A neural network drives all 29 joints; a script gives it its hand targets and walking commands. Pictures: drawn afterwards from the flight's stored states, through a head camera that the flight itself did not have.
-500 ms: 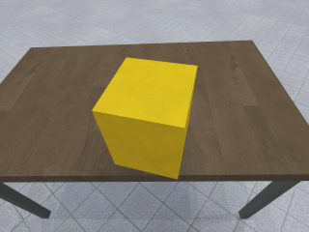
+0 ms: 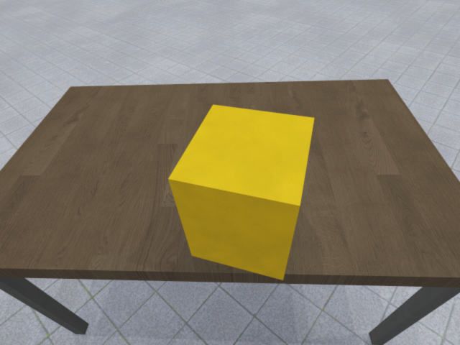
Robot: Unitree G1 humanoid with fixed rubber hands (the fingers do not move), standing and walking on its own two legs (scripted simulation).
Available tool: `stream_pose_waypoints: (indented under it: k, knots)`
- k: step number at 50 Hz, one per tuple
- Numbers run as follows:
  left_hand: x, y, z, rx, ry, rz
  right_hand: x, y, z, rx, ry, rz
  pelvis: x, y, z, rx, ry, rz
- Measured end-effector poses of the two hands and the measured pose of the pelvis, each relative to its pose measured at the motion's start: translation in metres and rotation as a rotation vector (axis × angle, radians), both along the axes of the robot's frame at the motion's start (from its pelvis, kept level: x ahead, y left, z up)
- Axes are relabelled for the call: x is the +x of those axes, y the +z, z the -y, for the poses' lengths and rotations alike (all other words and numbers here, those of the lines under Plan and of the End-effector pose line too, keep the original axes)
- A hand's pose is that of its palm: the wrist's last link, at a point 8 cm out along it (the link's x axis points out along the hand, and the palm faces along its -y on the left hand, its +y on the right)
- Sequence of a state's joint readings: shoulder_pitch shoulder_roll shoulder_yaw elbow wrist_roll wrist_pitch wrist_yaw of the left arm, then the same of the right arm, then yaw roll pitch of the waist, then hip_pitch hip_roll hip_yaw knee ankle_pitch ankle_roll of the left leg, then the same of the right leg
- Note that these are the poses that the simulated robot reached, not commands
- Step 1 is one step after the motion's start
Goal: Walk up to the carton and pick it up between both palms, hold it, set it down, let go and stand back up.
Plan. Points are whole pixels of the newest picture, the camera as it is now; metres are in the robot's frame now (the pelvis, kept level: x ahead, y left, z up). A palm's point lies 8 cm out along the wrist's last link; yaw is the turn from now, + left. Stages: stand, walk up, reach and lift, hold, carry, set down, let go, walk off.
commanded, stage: walk up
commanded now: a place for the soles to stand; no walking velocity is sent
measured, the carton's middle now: (248, 192) +0.42 +0.01 +0.04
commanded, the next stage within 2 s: reach and lift in 1.72 s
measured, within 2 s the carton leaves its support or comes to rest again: neither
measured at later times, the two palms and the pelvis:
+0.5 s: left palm out of the picture +0.08 +0.36 -0.14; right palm out of the picture +0.11 -0.21 -0.14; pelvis +0.03 +0.07 -0.02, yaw -1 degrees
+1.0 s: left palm out of the picture +0.14 +0.34 -0.12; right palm out of the picture +0.11 -0.22 -0.11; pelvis +0.03 +0.07 +0.00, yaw -1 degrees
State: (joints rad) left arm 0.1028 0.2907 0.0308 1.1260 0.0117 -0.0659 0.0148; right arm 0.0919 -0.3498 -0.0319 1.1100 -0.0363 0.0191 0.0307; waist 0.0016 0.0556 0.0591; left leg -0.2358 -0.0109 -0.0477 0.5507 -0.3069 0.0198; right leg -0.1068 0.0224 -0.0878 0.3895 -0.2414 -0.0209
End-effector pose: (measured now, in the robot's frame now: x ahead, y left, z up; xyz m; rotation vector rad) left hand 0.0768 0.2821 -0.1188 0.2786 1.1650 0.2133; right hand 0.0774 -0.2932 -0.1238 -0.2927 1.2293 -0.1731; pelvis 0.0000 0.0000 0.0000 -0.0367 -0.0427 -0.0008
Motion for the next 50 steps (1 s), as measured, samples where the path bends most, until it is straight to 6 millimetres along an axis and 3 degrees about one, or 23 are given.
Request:
stream_pose_waypoints:
  k: [4,8,16,26,37,44,50]
  knots:
    - [-0.019,-0.008,-0.025,0.024,0.032,-0.036,-0.002,-0.003,-0.002,-0.034,0.005,-0.033,0.005,-0.008,-0.017,-0.020,0.015,-0.004]
    - [-0.031,-0.017,-0.056,0.037,0.059,-0.087,-0.002,-0.006,-0.015,-0.059,-0.001,-0.047,0.012,-0.016,-0.038,0.010,0.023,0.010]
    - [-0.023,-0.021,-0.090,0.063,0.054,-0.134,0.008,-0.005,-0.056,-0.032,0.001,-0.016,0.019,-0.015,-0.054,0.040,0.011,0.008]
    - [0.010,-0.019,-0.081,0.039,-0.019,-0.079,0.037,-0.020,-0.081,0.027,-0.030,0.058,0.028,-0.020,-0.068,0.009,-0.010,0.016]
    - [0.057,-0.015,-0.073,-0.019,-0.040,-0.007,0.038,-0.005,-0.088,0.005,-0.040,0.041,0.034,-0.008,-0.076,0.026,-0.020,0.016]
    - [0.065,-0.010,-0.068,-0.026,-0.056,-0.007,0.037,0.006,-0.081,-0.010,-0.061,0.055,0.032,-0.001,-0.074,0.034,-0.020,0.020]
    - [0.059,-0.005,-0.062,-0.031,-0.052,-0.011,0.033,0.010,-0.076,-0.008,-0.056,0.046,0.031,0.003,-0.070,0.038,-0.016,0.021]
